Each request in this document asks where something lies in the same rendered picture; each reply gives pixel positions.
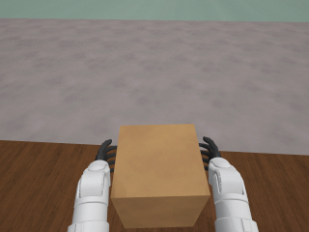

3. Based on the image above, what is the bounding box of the robot left forearm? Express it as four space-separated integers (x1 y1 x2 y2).
67 159 111 232

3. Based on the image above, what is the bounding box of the robot left hand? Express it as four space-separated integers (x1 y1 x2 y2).
95 139 118 173

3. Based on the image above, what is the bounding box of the robot right forearm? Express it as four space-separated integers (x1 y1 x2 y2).
208 158 259 232

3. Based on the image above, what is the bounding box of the robot right hand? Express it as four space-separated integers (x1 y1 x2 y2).
198 136 221 171

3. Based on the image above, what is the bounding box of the carton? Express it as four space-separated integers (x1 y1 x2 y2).
110 124 211 229

